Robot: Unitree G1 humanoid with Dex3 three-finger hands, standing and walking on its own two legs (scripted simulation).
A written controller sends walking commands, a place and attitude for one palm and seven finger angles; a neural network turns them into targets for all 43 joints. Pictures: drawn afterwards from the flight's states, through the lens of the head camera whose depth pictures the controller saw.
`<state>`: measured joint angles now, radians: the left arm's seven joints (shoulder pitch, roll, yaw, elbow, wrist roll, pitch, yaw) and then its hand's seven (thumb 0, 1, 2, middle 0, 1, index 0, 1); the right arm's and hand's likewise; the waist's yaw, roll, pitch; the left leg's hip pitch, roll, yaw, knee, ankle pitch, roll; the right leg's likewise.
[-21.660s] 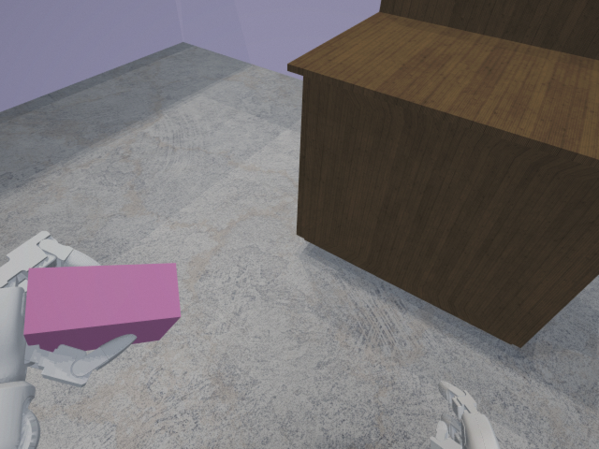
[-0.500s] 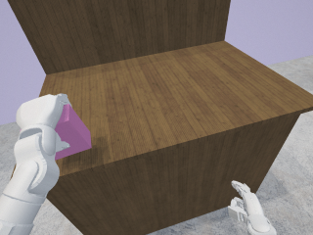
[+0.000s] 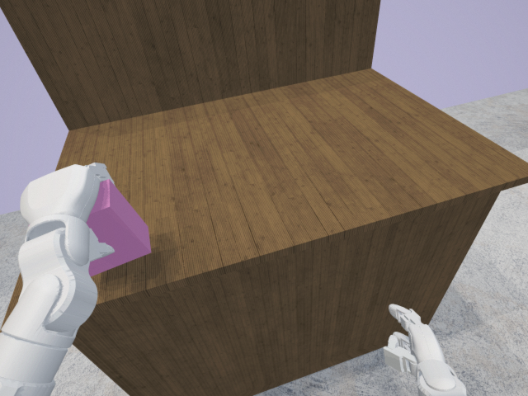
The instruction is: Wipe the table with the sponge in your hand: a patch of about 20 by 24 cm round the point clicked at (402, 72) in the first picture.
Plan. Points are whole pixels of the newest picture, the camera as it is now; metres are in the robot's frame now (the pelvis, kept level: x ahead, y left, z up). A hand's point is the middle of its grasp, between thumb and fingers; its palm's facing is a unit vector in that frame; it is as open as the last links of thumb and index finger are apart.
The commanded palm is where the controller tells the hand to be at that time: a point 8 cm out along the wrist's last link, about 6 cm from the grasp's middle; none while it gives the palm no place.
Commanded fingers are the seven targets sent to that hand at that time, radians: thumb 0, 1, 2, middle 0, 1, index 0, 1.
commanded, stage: move the sponge above the wiping area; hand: left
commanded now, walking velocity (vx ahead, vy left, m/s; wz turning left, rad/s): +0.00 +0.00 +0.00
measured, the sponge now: (103, 238) +0.26 +0.30 +0.13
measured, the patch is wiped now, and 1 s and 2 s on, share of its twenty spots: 0.00 0.00 0.00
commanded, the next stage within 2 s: lower the sponge onto the table in 0.06 s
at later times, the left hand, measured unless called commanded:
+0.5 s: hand (88, 222) +0.25 +0.29 +0.18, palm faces +0.20 -0.09 -0.98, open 9.7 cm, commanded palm +0.21 +0.29 +0.26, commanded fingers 0.00 0.10 1.30 -1.20 -1.60 -1.20 -1.60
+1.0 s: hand (104, 226) +0.26 +0.29 +0.17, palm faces +0.15 -0.08 -0.99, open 9.7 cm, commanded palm +0.22 +0.28 +0.24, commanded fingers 0.00 0.10 1.30 -1.20 -1.60 -1.20 -1.60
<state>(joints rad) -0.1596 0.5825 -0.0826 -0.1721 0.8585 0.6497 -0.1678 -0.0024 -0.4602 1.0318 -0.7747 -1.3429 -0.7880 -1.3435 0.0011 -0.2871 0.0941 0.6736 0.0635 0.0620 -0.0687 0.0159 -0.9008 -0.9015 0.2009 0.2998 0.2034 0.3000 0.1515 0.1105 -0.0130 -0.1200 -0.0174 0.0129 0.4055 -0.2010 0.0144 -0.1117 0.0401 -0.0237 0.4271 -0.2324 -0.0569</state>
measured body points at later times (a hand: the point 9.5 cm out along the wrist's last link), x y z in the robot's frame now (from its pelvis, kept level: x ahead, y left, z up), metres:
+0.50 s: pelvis +0.00 +0.00 +0.00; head -0.03 -0.05 +0.44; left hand +0.23 +0.30 +0.24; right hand +0.27 -0.19 -0.07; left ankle +0.02 +0.11 -0.74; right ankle +0.01 -0.08 -0.74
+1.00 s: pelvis +0.00 +0.00 +0.00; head -0.04 -0.06 +0.45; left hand +0.25 +0.29 +0.22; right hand +0.26 -0.19 -0.07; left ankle +0.02 +0.11 -0.74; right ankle +0.01 -0.08 -0.74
